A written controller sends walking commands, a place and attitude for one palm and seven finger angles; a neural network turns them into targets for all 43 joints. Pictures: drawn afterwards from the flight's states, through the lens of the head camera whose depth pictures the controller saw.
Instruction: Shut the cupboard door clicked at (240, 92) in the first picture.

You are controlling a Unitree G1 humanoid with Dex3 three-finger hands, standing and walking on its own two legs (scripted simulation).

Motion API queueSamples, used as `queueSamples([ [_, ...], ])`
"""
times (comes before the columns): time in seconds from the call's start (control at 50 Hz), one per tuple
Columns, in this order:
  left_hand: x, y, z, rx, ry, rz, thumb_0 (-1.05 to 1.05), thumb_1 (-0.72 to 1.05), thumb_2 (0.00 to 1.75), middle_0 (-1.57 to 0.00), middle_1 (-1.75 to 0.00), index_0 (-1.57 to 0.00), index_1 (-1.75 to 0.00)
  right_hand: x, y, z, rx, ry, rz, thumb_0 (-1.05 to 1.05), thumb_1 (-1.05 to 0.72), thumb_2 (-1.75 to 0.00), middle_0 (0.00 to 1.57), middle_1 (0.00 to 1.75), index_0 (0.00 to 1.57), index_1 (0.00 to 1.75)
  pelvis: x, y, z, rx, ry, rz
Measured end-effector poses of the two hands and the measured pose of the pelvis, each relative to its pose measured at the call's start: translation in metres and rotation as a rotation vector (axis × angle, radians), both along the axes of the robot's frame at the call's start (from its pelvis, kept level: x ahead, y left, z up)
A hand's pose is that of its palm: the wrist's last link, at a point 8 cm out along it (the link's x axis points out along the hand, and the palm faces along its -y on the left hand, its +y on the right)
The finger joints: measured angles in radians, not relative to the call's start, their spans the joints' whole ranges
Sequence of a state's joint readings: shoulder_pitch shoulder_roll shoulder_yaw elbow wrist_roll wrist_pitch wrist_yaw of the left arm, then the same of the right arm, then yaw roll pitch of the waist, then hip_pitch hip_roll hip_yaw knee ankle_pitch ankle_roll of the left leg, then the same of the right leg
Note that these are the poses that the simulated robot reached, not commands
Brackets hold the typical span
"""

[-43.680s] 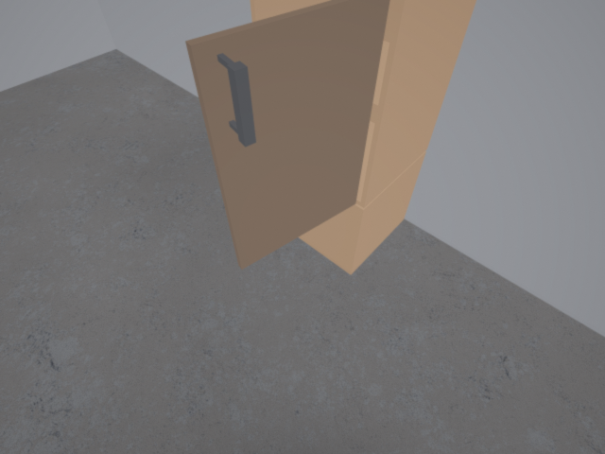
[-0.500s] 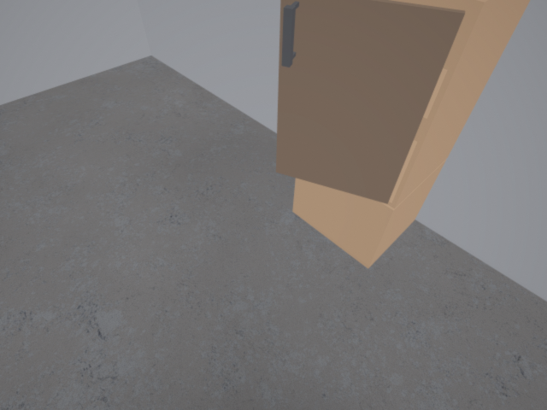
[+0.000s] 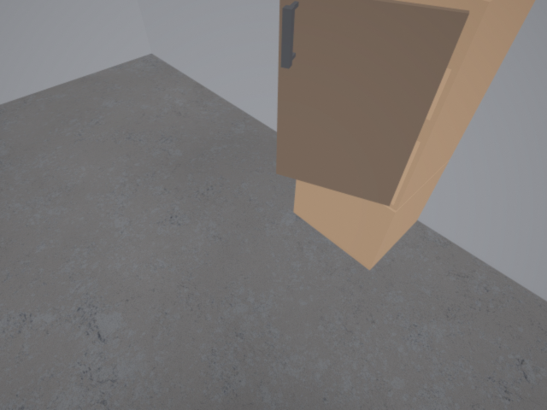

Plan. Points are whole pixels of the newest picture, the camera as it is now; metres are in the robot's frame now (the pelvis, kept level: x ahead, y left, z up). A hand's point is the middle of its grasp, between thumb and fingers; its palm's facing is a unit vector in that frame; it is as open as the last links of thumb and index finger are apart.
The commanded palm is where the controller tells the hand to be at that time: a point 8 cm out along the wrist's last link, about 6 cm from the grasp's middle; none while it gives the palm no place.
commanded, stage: walk to a spot facing it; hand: left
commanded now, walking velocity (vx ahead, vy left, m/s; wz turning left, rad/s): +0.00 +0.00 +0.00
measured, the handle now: (290, 35) +0.90 +0.00 +0.15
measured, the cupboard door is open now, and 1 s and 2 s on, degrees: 24 24 24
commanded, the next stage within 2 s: turn to face it in 0.92 s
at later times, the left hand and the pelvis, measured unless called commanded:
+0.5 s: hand out of the picture +0.01 +0.22 -0.21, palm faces +0.25 -0.95 -0.21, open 7.4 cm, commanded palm none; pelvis -0.01 +0.02 -0.03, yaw +14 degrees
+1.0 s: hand out of the picture +0.01 +0.20 -0.16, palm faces +0.53 -0.80 -0.27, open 7.4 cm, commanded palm none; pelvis +0.06 +0.00 +0.00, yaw +34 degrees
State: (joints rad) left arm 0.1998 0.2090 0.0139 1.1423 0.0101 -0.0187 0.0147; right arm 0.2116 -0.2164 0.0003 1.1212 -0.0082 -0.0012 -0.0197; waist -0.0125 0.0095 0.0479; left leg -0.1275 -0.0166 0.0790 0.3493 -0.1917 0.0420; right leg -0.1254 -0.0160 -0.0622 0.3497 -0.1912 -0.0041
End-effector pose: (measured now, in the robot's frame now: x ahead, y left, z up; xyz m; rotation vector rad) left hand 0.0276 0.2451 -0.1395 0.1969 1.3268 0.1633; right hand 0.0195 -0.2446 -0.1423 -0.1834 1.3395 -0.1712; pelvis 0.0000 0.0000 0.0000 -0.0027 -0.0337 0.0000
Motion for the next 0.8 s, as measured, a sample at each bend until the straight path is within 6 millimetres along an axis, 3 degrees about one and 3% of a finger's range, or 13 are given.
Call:
queueSamples([
  [0.22, 0.012, 0.001, 0.000, 0.017, -0.028, 0.043, 0.00, 0.90, 0.90, -0.20, -0.30, -0.20, -0.30, 0.020, -0.005, -0.003, -0.002, 0.000, 0.039, 0.01, -0.91, -0.90, 0.20, 0.30, 0.19, 0.30, 0.006, -0.004, -0.003, 0.002, 0.011, 0.047],
  [0.34, -0.005, 0.001, -0.012, 0.005, -0.047, 0.130, 0.00, 0.90, 0.90, -0.21, -0.30, -0.20, -0.30, 0.027, 0.006, -0.011, 0.010, 0.041, 0.093, 0.01, -0.91, -0.90, 0.20, 0.30, 0.19, 0.30, 0.001, -0.002, -0.013, -0.020, 0.008, 0.130],
  [0.48, -0.035, 0.018, -0.037, -0.025, -0.032, 0.239, 0.00, 0.90, 0.90, -0.21, -0.30, -0.20, -0.30, 0.051, 0.025, -0.015, -0.018, 0.012, 0.199, 0.01, -0.90, -0.90, 0.20, 0.30, 0.20, 0.30, -0.006, 0.014, -0.029, -0.019, 0.007, 0.232],
  [0.64, -0.039, 0.033, -0.008, 0.001, -0.075, 0.308, 0.01, 0.91, 0.90, -0.20, -0.30, -0.20, -0.30, 0.073, 0.034, 0.003, -0.024, 0.002, 0.305, 0.01, -0.90, -0.90, 0.20, 0.30, 0.20, 0.30, -0.004, 0.017, -0.009, -0.032, 0.053, 0.330],
  [0.8, -0.019, 0.029, 0.012, 0.053, -0.167, 0.361, 0.01, 0.91, 0.90, -0.20, -0.30, -0.20, -0.30, 0.111, 0.017, 0.002, -0.018, 0.016, 0.385, 0.01, -0.90, -0.90, 0.20, 0.30, 0.20, 0.30, 0.018, 0.000, -0.005, -0.043, 0.060, 0.439],
])
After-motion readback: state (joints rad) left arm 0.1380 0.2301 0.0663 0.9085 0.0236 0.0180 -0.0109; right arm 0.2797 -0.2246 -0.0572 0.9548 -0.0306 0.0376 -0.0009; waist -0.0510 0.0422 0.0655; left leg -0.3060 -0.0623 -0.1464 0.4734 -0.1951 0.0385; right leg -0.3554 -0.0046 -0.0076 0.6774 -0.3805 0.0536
